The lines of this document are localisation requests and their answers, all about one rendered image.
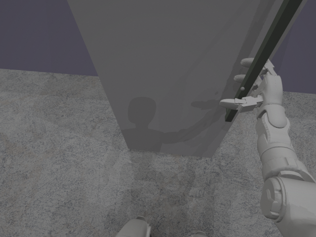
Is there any right robot shin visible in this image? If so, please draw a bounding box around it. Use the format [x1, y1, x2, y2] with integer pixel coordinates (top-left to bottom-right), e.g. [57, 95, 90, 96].
[195, 231, 205, 236]

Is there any robot left thigh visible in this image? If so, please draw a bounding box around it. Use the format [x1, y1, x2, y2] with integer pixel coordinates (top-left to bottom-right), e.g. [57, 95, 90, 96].
[115, 219, 151, 237]

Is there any robot right forearm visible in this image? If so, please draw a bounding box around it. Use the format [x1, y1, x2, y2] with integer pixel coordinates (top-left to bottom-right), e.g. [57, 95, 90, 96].
[255, 104, 316, 183]

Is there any handle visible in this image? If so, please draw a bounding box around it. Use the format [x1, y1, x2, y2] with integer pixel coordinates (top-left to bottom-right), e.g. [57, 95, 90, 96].
[225, 0, 302, 122]

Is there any right robot upper arm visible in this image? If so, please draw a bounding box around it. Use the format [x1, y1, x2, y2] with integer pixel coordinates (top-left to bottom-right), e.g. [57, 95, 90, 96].
[260, 176, 316, 237]

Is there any robot right hand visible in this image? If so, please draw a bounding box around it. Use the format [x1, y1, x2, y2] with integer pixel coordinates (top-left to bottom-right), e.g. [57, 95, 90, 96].
[219, 58, 283, 113]

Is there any fridge door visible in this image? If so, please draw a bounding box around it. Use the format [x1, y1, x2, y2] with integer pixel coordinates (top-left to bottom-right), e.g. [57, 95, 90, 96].
[67, 0, 307, 158]

